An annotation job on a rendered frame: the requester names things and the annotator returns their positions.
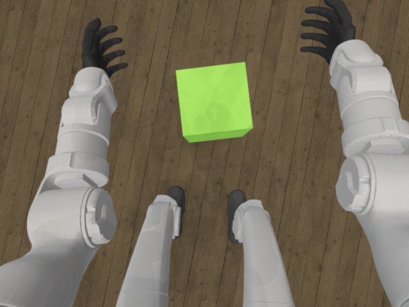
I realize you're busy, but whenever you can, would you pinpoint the left robot shin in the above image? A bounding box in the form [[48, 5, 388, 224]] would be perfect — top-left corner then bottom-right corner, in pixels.
[[146, 195, 177, 214]]

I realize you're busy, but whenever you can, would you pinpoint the robot left upper arm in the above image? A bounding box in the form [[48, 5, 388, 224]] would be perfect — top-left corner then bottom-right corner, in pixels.
[[0, 186, 117, 307]]

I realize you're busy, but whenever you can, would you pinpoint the robot right upper arm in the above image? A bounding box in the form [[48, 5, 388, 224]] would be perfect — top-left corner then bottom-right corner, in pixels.
[[336, 152, 409, 307]]

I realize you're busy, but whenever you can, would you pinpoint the robot right thigh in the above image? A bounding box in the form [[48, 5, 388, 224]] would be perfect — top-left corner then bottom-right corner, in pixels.
[[235, 206, 295, 307]]

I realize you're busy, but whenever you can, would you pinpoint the robot left forearm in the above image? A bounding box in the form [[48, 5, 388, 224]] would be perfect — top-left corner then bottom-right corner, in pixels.
[[27, 67, 118, 242]]

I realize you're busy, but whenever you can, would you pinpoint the carton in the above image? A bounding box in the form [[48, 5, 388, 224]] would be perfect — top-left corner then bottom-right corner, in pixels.
[[176, 62, 253, 143]]

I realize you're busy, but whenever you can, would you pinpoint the robot right hand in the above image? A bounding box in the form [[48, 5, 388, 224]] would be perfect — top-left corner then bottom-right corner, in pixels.
[[300, 0, 356, 65]]

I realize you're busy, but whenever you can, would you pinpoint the robot left hand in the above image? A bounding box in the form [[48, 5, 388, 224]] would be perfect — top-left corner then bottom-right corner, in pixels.
[[81, 18, 128, 78]]

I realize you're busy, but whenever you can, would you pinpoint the robot right forearm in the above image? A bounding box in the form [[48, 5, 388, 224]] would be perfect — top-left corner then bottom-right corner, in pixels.
[[329, 40, 409, 158]]

